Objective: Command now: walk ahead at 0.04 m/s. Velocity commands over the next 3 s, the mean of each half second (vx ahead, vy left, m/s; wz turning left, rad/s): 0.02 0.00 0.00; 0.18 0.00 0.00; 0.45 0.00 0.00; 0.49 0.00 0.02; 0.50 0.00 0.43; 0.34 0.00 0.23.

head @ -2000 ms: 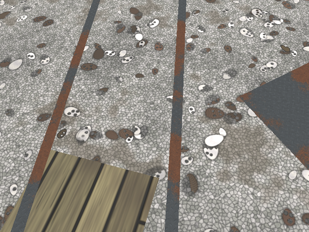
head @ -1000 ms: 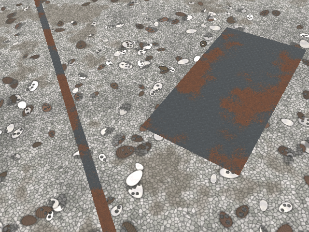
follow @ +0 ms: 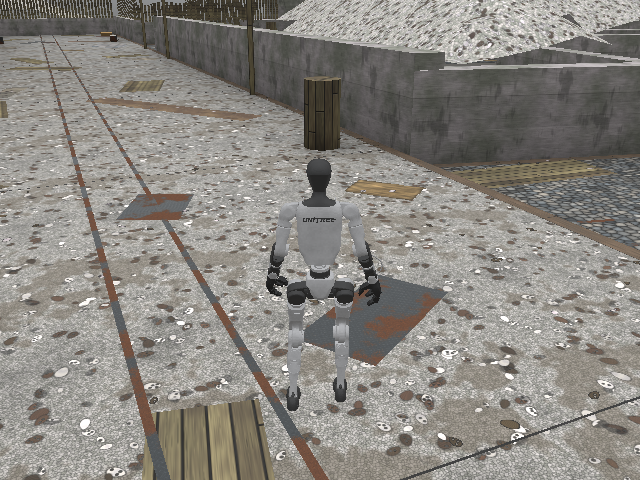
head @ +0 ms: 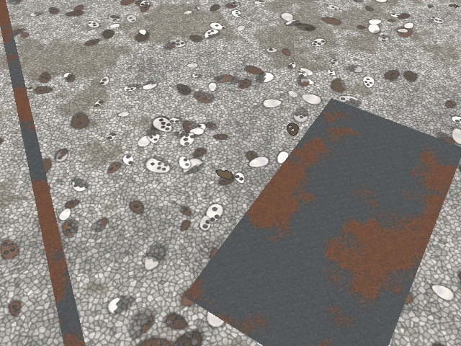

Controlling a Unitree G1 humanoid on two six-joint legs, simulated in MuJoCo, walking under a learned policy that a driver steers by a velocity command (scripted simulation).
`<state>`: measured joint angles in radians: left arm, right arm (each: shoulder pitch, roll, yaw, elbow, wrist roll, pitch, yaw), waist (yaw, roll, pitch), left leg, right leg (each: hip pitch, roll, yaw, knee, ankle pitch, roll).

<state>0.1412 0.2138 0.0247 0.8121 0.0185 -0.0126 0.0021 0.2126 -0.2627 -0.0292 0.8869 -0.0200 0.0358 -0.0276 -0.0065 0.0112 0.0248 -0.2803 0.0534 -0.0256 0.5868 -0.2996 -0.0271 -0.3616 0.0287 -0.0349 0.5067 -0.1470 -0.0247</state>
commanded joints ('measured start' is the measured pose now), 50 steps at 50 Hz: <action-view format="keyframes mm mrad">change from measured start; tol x16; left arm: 1 -29 112 26 -45 5 -8 12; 40 -97 91 36 200 -48 -43 3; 46 412 270 94 348 -39 -77 -18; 50 178 119 31 270 -27 -111 -28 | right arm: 1 4 -120 -25 -32 4 -20 -4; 50 -20 -92 -44 33 62 -149 20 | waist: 1 17 96 20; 33 3 6 -30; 39 -29 173 186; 44 105 66 72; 46 163 -353 -54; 50 42 -78 78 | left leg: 1 -139 44 -66 -230 -244 81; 10 4 13 -20 -157 145 37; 24 54 -6 5 -177 247 40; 32 47 -12 11 -203 183 39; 37 23 158 -253 -389 -533 189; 40 74 287 -384 -424 -411 257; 44 -99 105 -112 -187 -69 150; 47 -502 -58 -70 620 -256 63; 50 -528 57 -55 587 17 109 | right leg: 1 121 -51 68 -97 -200 22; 9 193 -65 68 -33 146 -11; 20 236 -69 66 -26 227 -2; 33 238 -49 42 -49 46 9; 36 53 19 -36 91 -349 6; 39 -140 -58 10 296 -292 -25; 41 -144 -87 21 213 -334 -52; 44 329 -6 -34 -24 -107 -43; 46 583 -388 697 -333 -317 -254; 50 431 -318 411 -350 -175 -174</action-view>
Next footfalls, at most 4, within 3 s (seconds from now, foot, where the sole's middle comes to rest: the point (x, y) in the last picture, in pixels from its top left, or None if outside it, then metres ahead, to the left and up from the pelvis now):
1.38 left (193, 345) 0.50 0.13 -0.77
1.94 right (271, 247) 0.82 -0.11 -0.77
2.48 left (192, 184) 1.09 0.16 -0.77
2.94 right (213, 126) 1.40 0.09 -0.77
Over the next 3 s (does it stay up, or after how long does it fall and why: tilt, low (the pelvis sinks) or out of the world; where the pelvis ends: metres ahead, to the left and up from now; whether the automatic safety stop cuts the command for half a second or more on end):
stays up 1.21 0.11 -0.01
